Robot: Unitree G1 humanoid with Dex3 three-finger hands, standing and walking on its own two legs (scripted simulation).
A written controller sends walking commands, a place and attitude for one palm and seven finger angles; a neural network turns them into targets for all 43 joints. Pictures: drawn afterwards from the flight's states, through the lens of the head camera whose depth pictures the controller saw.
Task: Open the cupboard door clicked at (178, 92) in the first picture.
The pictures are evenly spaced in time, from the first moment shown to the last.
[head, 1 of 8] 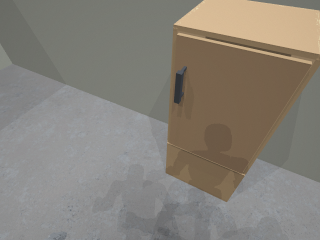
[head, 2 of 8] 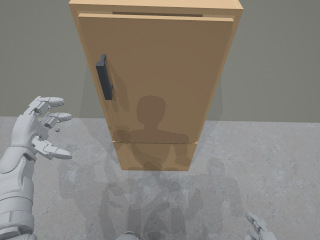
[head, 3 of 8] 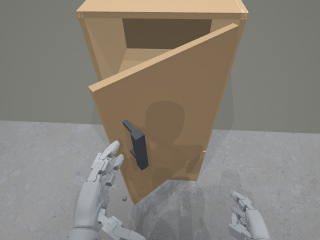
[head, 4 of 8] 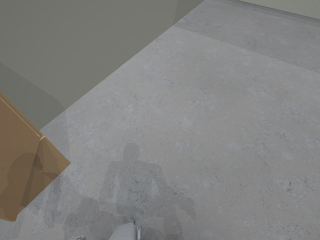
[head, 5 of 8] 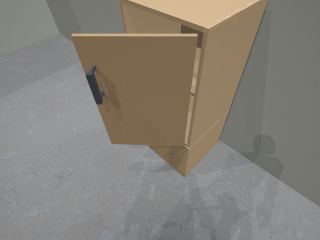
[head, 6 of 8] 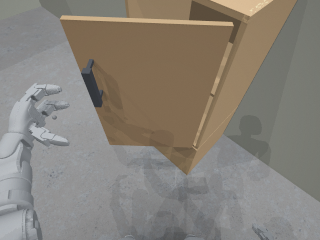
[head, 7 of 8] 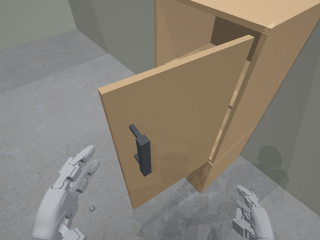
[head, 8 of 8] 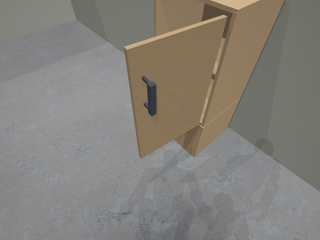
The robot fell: no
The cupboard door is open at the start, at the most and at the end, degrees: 0 84 83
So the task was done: yes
